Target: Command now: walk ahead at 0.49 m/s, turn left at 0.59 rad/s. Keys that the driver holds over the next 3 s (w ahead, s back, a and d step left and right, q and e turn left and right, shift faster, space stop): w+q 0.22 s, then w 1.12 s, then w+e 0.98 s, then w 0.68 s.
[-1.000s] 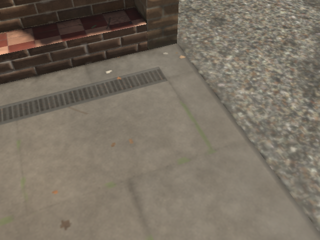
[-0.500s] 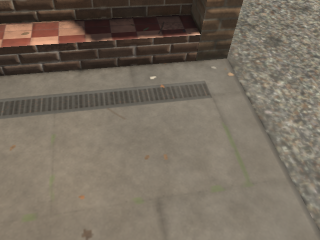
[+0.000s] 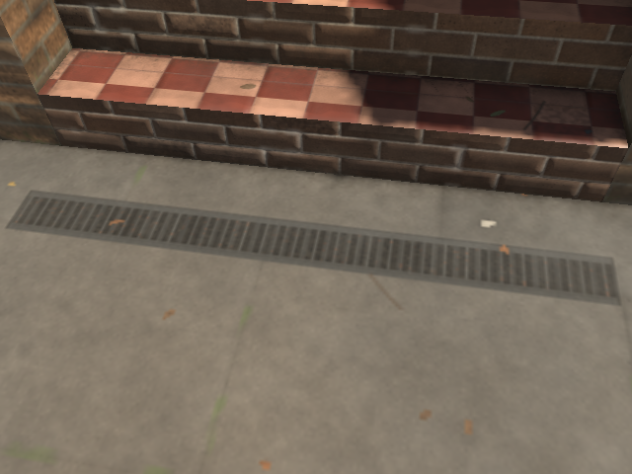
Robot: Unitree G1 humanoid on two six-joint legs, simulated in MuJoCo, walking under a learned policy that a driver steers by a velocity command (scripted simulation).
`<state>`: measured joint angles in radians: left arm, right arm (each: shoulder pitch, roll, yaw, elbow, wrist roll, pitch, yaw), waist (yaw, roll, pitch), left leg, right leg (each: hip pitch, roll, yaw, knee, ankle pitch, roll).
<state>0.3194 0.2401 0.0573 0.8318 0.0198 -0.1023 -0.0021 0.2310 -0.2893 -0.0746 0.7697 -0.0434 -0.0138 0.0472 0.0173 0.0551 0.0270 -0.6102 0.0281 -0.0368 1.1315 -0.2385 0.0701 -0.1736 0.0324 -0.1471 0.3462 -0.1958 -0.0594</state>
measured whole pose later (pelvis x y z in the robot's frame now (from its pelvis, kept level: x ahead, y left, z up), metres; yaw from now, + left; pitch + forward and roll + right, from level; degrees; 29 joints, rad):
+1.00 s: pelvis +0.56 +0.08 -0.01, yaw +14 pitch +0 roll +0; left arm 0.24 0.24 0.05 0.88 0.02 -0.07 -0.01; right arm 0.32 -0.25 -0.04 0.94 -0.03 -0.07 0.01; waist -0.02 0.03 0.05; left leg -0.37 0.00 -0.02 1.14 -0.31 0.09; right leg -0.27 0.05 -0.10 0.44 -0.17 -0.09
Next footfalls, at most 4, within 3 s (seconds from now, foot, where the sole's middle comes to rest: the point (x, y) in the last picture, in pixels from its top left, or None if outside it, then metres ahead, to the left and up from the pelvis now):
0.30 left None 0.31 0.13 -0.78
0.84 right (333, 395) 0.66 0.03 -0.78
1.40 left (234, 299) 0.91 0.28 -0.78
1.92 right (294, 230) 1.14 0.14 -0.78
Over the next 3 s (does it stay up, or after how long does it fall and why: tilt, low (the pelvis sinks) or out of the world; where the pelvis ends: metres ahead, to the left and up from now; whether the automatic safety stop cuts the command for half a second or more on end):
stays up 1.25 -0.03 -0.01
